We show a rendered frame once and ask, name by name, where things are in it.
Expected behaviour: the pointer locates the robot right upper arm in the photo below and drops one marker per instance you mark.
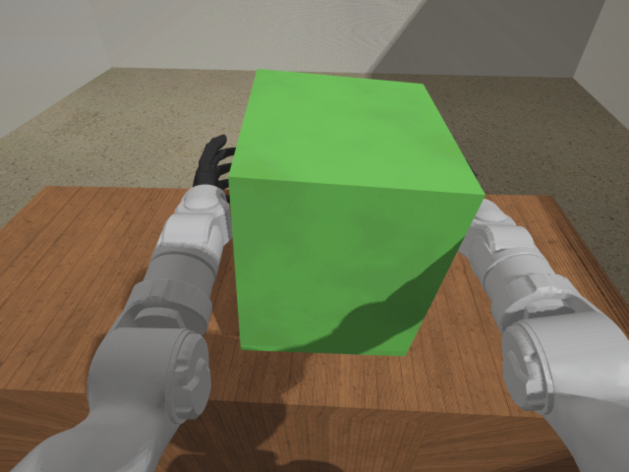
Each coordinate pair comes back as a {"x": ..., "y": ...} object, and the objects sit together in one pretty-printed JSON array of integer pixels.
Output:
[{"x": 574, "y": 370}]

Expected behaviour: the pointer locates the pedestal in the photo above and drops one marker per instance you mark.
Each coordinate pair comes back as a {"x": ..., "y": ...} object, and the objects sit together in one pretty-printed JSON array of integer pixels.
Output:
[{"x": 70, "y": 258}]

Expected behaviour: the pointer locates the carton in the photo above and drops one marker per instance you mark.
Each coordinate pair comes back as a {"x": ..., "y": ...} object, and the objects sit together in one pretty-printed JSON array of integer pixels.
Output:
[{"x": 349, "y": 201}]

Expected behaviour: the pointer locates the robot left upper arm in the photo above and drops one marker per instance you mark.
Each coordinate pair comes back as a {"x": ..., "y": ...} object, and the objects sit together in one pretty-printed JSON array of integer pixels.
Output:
[{"x": 144, "y": 383}]

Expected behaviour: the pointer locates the right robot forearm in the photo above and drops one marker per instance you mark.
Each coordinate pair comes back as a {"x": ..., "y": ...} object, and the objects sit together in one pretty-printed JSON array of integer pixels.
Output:
[{"x": 514, "y": 274}]

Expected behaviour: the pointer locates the robot left hand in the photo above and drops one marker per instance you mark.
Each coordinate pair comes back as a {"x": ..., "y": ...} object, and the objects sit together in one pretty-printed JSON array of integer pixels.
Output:
[{"x": 208, "y": 172}]

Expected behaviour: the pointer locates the left robot forearm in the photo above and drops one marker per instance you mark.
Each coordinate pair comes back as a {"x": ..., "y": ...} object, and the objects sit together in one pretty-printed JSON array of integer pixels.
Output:
[{"x": 177, "y": 285}]

